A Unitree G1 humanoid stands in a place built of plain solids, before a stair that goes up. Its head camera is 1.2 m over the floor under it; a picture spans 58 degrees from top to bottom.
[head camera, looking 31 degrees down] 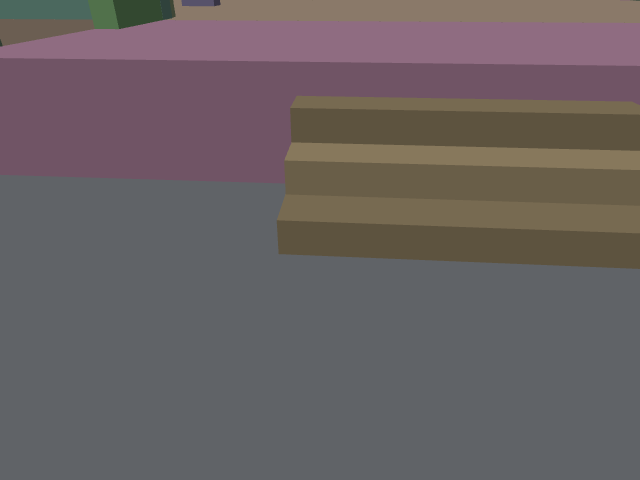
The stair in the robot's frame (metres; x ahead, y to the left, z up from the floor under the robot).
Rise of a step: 0.20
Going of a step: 0.30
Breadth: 1.98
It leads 4 degrees to the right of straight ahead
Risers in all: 4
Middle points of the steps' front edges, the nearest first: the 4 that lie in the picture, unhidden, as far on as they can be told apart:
1.78 -0.78 0.20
2.08 -0.80 0.39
2.37 -0.82 0.59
2.67 -0.84 0.78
